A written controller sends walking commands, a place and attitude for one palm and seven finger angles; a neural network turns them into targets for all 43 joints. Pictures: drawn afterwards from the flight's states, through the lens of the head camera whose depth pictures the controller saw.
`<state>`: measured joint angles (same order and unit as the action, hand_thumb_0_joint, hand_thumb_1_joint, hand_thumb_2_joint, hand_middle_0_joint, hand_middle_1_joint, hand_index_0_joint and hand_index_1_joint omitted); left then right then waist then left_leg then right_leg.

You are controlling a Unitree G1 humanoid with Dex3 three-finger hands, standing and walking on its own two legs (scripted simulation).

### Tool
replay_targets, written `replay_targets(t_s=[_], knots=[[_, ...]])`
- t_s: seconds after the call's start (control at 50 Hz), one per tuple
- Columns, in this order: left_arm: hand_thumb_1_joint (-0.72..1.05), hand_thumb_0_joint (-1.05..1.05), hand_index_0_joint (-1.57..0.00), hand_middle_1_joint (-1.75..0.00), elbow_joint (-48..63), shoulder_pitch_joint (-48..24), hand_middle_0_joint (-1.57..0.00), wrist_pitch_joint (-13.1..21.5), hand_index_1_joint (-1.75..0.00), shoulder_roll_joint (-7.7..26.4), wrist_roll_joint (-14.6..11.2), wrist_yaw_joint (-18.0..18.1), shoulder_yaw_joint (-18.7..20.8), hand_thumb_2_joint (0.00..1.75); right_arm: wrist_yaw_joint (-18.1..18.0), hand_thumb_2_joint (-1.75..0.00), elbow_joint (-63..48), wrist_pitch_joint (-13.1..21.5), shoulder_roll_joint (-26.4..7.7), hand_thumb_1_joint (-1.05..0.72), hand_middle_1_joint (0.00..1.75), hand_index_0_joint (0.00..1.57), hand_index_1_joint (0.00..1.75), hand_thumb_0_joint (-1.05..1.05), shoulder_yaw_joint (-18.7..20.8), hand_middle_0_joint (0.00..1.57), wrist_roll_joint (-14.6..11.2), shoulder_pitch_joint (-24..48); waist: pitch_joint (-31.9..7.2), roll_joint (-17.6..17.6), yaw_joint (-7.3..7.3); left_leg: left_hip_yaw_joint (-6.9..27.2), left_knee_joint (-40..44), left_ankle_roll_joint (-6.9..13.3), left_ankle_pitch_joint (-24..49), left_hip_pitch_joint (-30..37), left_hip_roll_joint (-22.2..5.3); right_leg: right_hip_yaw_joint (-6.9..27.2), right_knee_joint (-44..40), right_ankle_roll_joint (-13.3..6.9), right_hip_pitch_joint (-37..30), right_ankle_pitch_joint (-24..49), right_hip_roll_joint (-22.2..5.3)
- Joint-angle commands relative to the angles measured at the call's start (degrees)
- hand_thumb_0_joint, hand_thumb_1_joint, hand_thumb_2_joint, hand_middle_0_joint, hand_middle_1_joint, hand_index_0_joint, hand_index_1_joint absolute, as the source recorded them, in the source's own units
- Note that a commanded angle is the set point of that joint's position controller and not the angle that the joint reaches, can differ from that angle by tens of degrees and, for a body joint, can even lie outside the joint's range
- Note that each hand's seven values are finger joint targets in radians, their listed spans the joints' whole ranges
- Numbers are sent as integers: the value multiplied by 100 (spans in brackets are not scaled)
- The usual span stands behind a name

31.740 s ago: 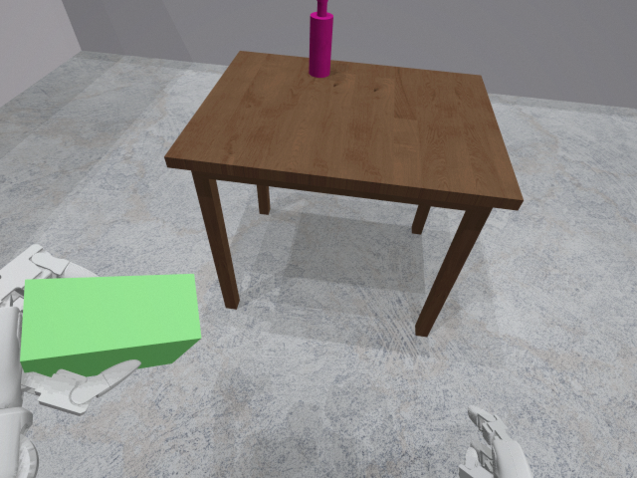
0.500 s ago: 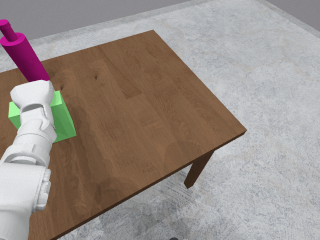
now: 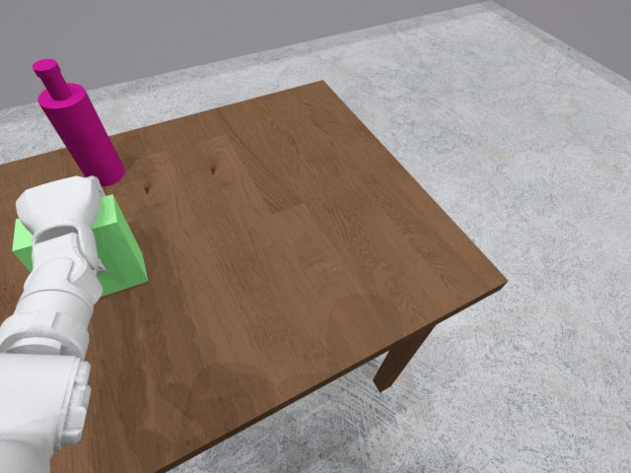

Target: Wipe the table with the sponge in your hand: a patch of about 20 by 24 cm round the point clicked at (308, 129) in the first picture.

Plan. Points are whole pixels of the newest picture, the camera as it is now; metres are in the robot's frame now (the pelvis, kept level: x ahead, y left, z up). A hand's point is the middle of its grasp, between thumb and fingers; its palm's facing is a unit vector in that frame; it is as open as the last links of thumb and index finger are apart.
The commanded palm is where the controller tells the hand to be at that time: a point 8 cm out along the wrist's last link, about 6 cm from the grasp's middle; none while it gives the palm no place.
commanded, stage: slide back across to the first lane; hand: left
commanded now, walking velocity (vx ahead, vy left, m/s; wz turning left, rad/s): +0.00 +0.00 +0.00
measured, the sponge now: (93, 262) +0.40 +0.33 -0.02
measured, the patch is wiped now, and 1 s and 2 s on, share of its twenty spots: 1.00 1.00 1.00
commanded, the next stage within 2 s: wipe back along the first lane in 0.18 s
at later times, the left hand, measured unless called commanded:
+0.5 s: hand (58, 253) +0.38 +0.35 +0.03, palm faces -0.08 -0.02 -1.00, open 10.2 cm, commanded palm +0.35 +0.33 +0.07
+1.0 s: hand (66, 279) +0.35 +0.33 +0.03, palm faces -0.06 -0.01 -1.00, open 10.3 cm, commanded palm +0.31 +0.30 +0.06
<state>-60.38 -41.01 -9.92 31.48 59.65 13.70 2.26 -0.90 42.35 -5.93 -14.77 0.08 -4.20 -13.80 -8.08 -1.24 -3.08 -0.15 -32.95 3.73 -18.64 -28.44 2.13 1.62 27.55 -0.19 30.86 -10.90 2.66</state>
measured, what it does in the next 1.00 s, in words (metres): stands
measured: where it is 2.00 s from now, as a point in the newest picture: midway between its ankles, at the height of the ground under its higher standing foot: outside the picture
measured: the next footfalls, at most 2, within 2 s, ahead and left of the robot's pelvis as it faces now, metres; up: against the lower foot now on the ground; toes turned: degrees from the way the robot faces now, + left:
none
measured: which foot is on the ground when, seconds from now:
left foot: down 0.00-1.00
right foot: down 0.00-1.00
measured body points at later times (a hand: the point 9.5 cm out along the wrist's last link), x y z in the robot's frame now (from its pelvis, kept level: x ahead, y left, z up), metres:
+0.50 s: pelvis +0.01 +0.00 +0.00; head +0.06 +0.01 +0.45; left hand +0.38 +0.35 +0.09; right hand +0.13 -0.26 -0.12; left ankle -0.04 +0.07 -0.73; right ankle +0.02 -0.13 -0.73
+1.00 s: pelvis +0.00 +0.00 +0.00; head +0.04 -0.01 +0.45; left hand +0.35 +0.32 +0.09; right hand +0.16 -0.25 -0.12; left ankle -0.04 +0.07 -0.73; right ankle +0.02 -0.13 -0.73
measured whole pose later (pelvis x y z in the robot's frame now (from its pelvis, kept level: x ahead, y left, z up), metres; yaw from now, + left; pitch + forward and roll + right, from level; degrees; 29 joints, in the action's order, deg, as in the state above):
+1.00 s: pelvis +0.00 +0.00 +0.00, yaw +2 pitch +10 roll -2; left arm -40.1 -24.0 -14.4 26.8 57.6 13.1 -2.6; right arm -1.7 40.0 -7.4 -14.8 -0.2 -4.5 -9.4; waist -7.6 -2.4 1.8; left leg 1.2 -31.5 3.4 -18.7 -22.9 2.8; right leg 0.4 27.6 -0.6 25.6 -12.2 2.0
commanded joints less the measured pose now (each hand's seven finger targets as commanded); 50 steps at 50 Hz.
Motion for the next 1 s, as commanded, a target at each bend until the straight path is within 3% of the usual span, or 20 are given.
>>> replay_targets(t_s=[0.0, 0.04, 0.08, 0.24, 0.3, 0.46, 0.52, 0.54, 0.6, 0.66, 0.68, 0.72, 0.8, 0.82, 0.84, 0.86, 0.88, 0.9, 0.94, 0.98], knots=[[10, 0, -120, -160, 702, -1317, -120, -63, -160, 1330, 237, -28, -88, 130, -42, -90, -538, 132, -939, -90, 30, 20, 30, 0, 376, 20, 35, -94, -1568, -248, 193, 347, 309, -290, 2541, 854, -240, -115, 41, -416, -1274, 1496, -43], [10, 0, -120, -160, 871, -1298, -120, -4, -160, 1332, 179, -63, -16, 130, -54, -90, -563, 124, -929, -90, 30, 20, 30, 0, 374, 20, 23, -10, -1512, -339, 222, 416, 318, -332, 2794, 994, -275, -117, 28, -447, -1192, 1489, -39], [10, 0, -120, -160, 856, -1408, -120, 10, -160, 1344, 208, -66, -74, 130, -67, -90, -519, 97, -953, -90, 30, 20, 30, 0, 390, 20, 39, -76, -1499, -239, 140, 412, 269, -339, 2771, 1066, -281, -147, 37, -426, -1132, 1471, -29], [10, 0, -120, -160, 1060, -877, -120, 159, -160, 1868, 162, -69, 499, 130, -50, -90, -541, -2, -966, -90, 30, 20, 30, 0, 367, 20, 72, 69, -1735, -177, 402, 344, 256, -350, 3323, 918, -206, -39, 83, -462, -1737, 2270, -96], [10, 0, -120, -160, 976, -540, -120, 120, -160, 1404, 183, -104, 110, 130, -17, -90, -582, -7, -943, -90, 30, 20, 30, 0, 376, 20, 62, 60, -1536, -170, 331, 321, 254, -346, 3133, 936, -207, -96, 37, -436, -1581, 2082, -75], [10, 0, -120, -160, 1550, 299, -120, 58, -160, 946, -80, -175, -5, 130, 3, -90, -679, -3, -955, -90, 30, 20, 30, 0, 425, 20, 35, 228, -1606, -1, 406, 399, 235, -338, 3309, 1133, -250, -61, 15, -452, -1645, 2104, -69], [10, 0, -120, -160, 1728, 328, -120, -54, -160, 624, -130, -166, -261, 130, -2, -90, -713, -15, -933, -90, 30, 20, 30, 0, 409, 20, 9, 366, -1285, 105, 346, 407, 328, -326, 2829, 1032, -238, -100, -43, -444, -1493, 1751, -72], [10, 0, -120, -160, 1892, 396, -120, -69, -160, 591, -203, -175, -202, 130, -10, -90, -760, 16, -914, -90, 30, 20, 30, 0, 399, 20, -4, 453, -1317, 57, 414, 449, 372, -328, 2933, 1051, -252, -94, -46, -467, -1521, 1723, -76], [10, 0, -120, -160, 1652, 276, -120, -234, -160, 484, -158, -183, -415, 130, -39, -90, -717, -6, -936, -90, 30, 20, 30, 0, 349, 20, -22, 486, -859, 104, 315, 439, 468, -325, 2132, 883, -211, -172, -114, -469, -1260, 1116, -69], [10, 0, -120, -160, 1728, 366, -120, -313, -160, 301, -154, -205, -561, 130, -70, -90, -744, 24, -901, -90, 30, 20, 30, 0, 338, 20, -21, 553, -960, -42, 367, 436, 485, -311, 2022, 1006, -196, -172, -119, -492, -1273, 948, -72], [10, 0, -120, -160, 1670, 292, -120, -346, -160, 448, -133, -207, -460, 130, -86, -90, -725, 14, -912, -90, 30, 20, 30, 0, 314, 20, -23, 554, -945, 60, 352, 448, 498, -321, 1917, 950, -192, -165, -120, -498, -1266, 901, -69], [10, 0, -120, -160, 1711, 390, -120, -364, -160, 368, -129, -240, -516, 130, -104, -90, -781, 18, -893, -90, 30, 20, 30, 0, 293, 20, -15, 594, -940, 183, 379, 420, 527, -296, 1753, 865, -159, -146, -142, -491, -1353, 864, -81], [10, 0, -120, -160, 1905, 379, -120, -362, -160, 136, -136, -283, -700, 130, -128, -90, -858, 43, -856, -90, 30, 20, 30, 0, 273, 20, -20, 701, -893, 70, 373, 433, 521, -306, 1710, 936, -167, -162, -134, -498, -1259, 761, -82], [10, 0, -120, -160, 1860, 426, -120, -365, -160, 244, -116, -278, -593, 130, -133, -90, -843, 48, -877, -90, 30, 20, 30, 0, 276, 20, -8, 685, -907, 201, 385, 452, 516, -305, 1696, 910, -168, -143, -131, -500, -1278, 773, -79], [10, 0, -120, -160, 2025, 443, -120, -353, -160, 265, -137, -284, -533, 130, -141, -90, -893, 56, -872, -90, 30, 20, 30, 0, 268, 20, -6, 757, -1022, 67, 453, 469, 544, -324, 1802, 938, -176, -131, -106, -523, -1356, 824, -87], [10, 0, -120, -160, 2080, 497, -120, -352, -160, 134, -146, -278, -641, 130, -142, -90, -896, 63, -857, -90, 30, 20, 30, 0, 279, 20, 4, 742, -1006, 157, 406, 432, 484, -301, 1846, 974, -167, -140, -93, -504, -1361, 927, -87], [10, 0, -120, -160, 2042, 778, -120, -360, -160, 254, -151, -257, -468, 130, -135, -90, -893, 69, -859, -90, 30, 20, 30, 0, 283, 20, 6, 726, -1067, 175, 492, 436, 470, -316, 1958, 957, -165, -137, -63, -514, -1436, 1032, -87], [10, 0, -120, -160, 2170, 947, -120, -363, -160, 104, -185, -265, -563, 130, -128, -90, -943, 74, -842, -90, 30, 20, 30, 0, 275, 20, 6, 780, -1089, 241, 498, 389, 451, -303, 2042, 945, -150, -106, -61, -502, -1538, 1222, -99], [10, 0, -120, -160, 2448, 1101, -120, -369, -160, 277, -244, -260, -355, 130, -126, -90, -974, 86, -864, -90, 30, 20, 30, 0, 277, 20, 0, 881, -1214, 199, 560, 402, 456, -315, 2196, 958, -151, -45, -36, -515, -1717, 1448, -117], [10, 0, -120, -160, 2554, 1462, -120, -433, -160, -22, -276, -248, -553, 130, -99, -90, -999, 104, -827, -90, 30, 20, 30, 0, 274, 20, -12, 919, -1021, 248, 557, 404, 434, -322, 2233, 976, -152, -84, -23, -494, -1617, 1431, -106]])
